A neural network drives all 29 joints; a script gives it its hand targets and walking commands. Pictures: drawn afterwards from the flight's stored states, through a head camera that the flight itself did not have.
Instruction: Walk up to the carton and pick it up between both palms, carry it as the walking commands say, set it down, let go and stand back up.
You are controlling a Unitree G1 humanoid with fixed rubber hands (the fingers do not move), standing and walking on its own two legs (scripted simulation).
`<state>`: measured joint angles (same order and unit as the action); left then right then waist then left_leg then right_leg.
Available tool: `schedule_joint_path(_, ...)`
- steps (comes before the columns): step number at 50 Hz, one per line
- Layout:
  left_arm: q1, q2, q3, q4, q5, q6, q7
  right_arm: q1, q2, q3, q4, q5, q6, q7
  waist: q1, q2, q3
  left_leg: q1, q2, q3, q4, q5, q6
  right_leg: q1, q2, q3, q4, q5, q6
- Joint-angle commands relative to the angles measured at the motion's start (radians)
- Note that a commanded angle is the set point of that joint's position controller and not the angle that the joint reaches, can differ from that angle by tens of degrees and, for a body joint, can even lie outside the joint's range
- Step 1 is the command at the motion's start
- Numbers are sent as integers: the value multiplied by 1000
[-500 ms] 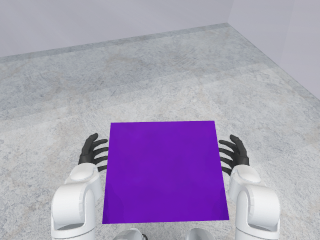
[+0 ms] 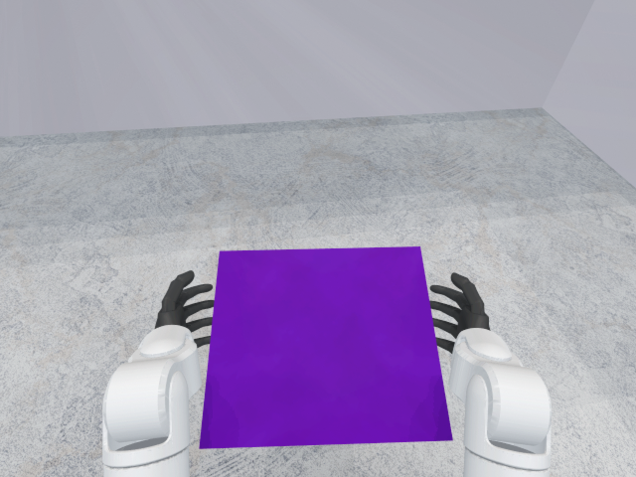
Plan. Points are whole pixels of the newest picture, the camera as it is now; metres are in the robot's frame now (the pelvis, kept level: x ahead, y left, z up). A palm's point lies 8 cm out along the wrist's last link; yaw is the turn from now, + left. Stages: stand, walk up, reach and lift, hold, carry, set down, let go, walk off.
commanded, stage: carry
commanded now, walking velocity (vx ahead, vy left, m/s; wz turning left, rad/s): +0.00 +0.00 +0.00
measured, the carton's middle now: (322, 350) +0.28 +0.01 +0.01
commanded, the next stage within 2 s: hold in 1.72 s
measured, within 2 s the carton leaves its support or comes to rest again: neither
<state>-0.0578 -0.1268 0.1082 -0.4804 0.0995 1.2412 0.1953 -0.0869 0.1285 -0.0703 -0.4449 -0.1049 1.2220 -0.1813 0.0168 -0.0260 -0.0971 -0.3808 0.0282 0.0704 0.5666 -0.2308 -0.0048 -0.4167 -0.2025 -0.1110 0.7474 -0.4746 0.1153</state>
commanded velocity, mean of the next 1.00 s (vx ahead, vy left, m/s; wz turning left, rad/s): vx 0.00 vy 0.00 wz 0.00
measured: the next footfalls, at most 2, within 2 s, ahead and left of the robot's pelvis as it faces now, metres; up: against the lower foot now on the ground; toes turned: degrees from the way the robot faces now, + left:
right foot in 0.20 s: +0.03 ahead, -0.09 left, +0.00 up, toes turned -6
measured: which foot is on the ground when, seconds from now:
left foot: down 0.00-1.00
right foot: up 0.00-0.18, down 0.20-1.00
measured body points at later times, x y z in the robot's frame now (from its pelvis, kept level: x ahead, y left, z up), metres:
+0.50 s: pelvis -0.03 +0.03 +0.01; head -0.06 +0.02 +0.46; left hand +0.23 +0.19 +0.11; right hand +0.23 -0.14 +0.11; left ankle +0.04 +0.13 -0.73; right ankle -0.01 -0.09 -0.73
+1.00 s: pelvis -0.02 +0.01 +0.01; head -0.04 +0.01 +0.46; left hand +0.24 +0.18 +0.10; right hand +0.24 -0.16 +0.10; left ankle +0.04 +0.13 -0.73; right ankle -0.01 -0.09 -0.73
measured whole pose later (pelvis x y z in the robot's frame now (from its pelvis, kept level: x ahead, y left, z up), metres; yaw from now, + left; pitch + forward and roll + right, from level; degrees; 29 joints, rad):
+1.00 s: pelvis -0.02 +0.01 +0.01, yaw +0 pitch +3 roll +0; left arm -0.09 -0.13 0.10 -0.44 0.11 1.23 0.19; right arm -0.09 0.13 -0.09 -0.45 -0.10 1.22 -0.19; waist -0.01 0.02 -0.12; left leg -0.39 0.03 0.07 0.50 -0.16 0.01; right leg -0.32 -0.03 -0.13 0.52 -0.26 -0.02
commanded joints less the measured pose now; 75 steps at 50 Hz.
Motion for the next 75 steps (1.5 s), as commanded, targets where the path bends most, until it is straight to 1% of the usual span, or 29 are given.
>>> schedule_joint_path(1,-520,-927,-773,-116,-443,-18,-273,-386,894,607,-96,381,-13,256,-27,221,-225,234,275,-228,-188,451,120,-88,55,29,127,-52,-12)
schedule_joint_path(3,-509,-957,-779,-113,-447,-29,-277,-379,916,608,-103,380,-26,259,-26,204,-243,222,252,-212,-203,324,129,-77,70,38,120,-16,-28)
schedule_joint_path(5,-498,-948,-775,-117,-441,-35,-273,-373,909,616,-106,381,-31,260,-27,189,-261,226,245,-224,-220,240,141,-56,95,36,55,-7,-47)
schedule_joint_path(7,-474,-924,-763,-112,-430,-33,-267,-367,893,625,-107,382,-28,259,-28,190,-267,208,236,-232,-238,163,145,1,123,22,-50,17,-61)
schedule_joint_path(8,-457,-912,-753,-104,-422,-30,-264,-364,884,629,-106,382,-24,257,-24,187,-268,188,224,-228,-241,116,141,48,136,10,-125,53,-68)
schedule_joint_path(9,-440,-902,-741,-92,-414,-26,-263,-366,875,634,-103,383,-19,256,-16,171,-266,155,202,-212,-239,43,127,116,147,-7,-232,122,-75)
schedule_joint_path(10,-429,-890,-727,-81,-405,-22,-261,-364,865,638,-98,382,-14,254,-12,139,-264,106,178,-198,-247,-31,107,200,135,-2,-310,189,-83)
schedule_joint_path(11,-423,-877,-713,-71,-396,-18,-262,-363,860,643,-89,380,-9,251,-13,108,-267,64,155,-188,-246,-75,88,272,98,30,-342,221,-94)
schedule_joint_path(12,-433,-876,-697,-58,-381,-19,-263,-388,858,658,-101,384,-2,253,-17,16,-222,38,109,-156,-234,-79,61,213,55,99,-345,168,-114)
schedule_joint_path(13,-437,-878,-688,-54,-376,-17,-262,-413,861,669,-116,396,3,255,-20,-21,-190,52,94,-142,-216,-49,54,144,34,129,-374,126,-124)
schedule_joint_path(14,-439,-879,-680,-50,-375,-14,-261,-431,864,674,-123,403,7,255,-22,-23,-176,72,91,-142,-212,-30,52,111,37,123,-383,113,-123)
schedule_joint_path(17,-431,-869,-661,-30,-370,-5,-258,-439,854,664,-106,402,16,252,-19,11,-173,70,108,-159,-231,-32,55,122,70,88,-352,158,-118)
schedule_joint_path(22,-459,-863,-659,-20,-374,1,-255,-432,852,641,-67,392,19,250,-18,40,-175,63,108,-150,-227,-42,54,118,74,96,-344,168,-126)
schedule_joint_path(25,-477,-873,-666,-21,-382,-1,-256,-434,858,632,-60,388,15,249,-18,47,-180,69,108,-146,-220,-38,54,111,75,100,-344,170,-128)
schedule_joint_path(32,-487,-894,-677,-30,-392,-10,-261,-438,873,635,-68,386,2,247,-19,43,-201,86,108,-137,-197,-1,55,113,74,100,-342,184,-130)
schedule_joint_path(53,-454,-902,-682,-47,-386,-28,-265,-427,885,656,-80,395,-12,249,-21,29,-224,120,99,-103,-111,180,45,135,60,99,-338,270,-141)
schedule_joint_path(75,-453,-901,-687,-51,-386,-34,-267,-424,885,653,-74,388,-17,248,-21,27,-221,123,95,-100,-102,209,40,150,58,92,-331,294,-143)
